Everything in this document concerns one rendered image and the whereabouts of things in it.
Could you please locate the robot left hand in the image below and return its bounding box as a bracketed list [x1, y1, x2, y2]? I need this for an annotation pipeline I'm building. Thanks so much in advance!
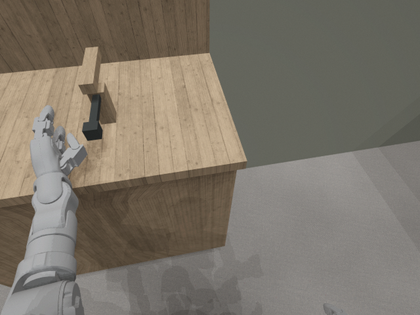
[30, 105, 87, 178]

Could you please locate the left robot upper arm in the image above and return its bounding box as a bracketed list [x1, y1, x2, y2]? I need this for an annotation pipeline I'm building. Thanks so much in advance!
[3, 280, 85, 315]

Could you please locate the tap lever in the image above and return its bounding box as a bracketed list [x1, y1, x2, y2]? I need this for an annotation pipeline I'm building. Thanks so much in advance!
[82, 94, 103, 141]

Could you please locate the counter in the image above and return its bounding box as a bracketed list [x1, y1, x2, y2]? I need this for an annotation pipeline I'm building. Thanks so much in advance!
[0, 0, 247, 287]

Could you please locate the left robot forearm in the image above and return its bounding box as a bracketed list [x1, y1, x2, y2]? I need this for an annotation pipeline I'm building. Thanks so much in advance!
[0, 172, 79, 315]

